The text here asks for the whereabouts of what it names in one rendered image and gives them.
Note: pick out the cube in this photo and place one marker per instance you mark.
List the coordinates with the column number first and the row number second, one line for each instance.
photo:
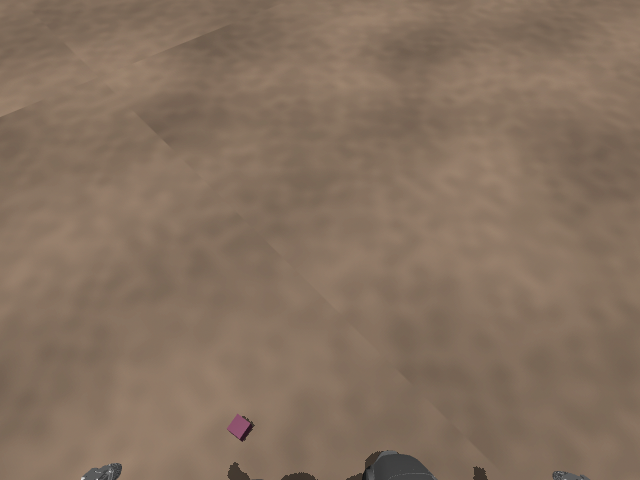
column 239, row 427

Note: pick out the left robot hand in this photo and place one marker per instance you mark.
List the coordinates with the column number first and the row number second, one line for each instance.
column 107, row 472

